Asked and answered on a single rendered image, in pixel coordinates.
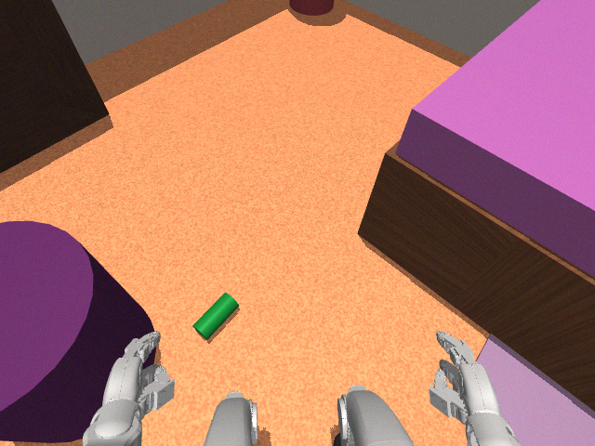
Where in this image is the right robot hand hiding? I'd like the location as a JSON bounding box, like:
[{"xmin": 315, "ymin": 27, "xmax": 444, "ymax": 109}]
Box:
[{"xmin": 429, "ymin": 331, "xmax": 501, "ymax": 425}]

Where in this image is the right robot arm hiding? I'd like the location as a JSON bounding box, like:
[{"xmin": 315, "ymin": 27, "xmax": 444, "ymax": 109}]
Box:
[{"xmin": 466, "ymin": 413, "xmax": 522, "ymax": 446}]

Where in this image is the bed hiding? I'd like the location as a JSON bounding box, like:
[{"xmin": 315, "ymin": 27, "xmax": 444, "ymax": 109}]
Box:
[{"xmin": 357, "ymin": 0, "xmax": 595, "ymax": 412}]

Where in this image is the left robot hand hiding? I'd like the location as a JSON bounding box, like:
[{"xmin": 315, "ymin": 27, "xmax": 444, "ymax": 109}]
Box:
[{"xmin": 102, "ymin": 332, "xmax": 175, "ymax": 418}]

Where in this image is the can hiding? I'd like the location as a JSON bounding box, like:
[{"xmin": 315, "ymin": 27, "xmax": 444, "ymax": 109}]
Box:
[{"xmin": 193, "ymin": 293, "xmax": 239, "ymax": 340}]

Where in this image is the left robot arm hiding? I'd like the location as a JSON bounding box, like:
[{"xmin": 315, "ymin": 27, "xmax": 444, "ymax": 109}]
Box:
[{"xmin": 83, "ymin": 400, "xmax": 142, "ymax": 446}]

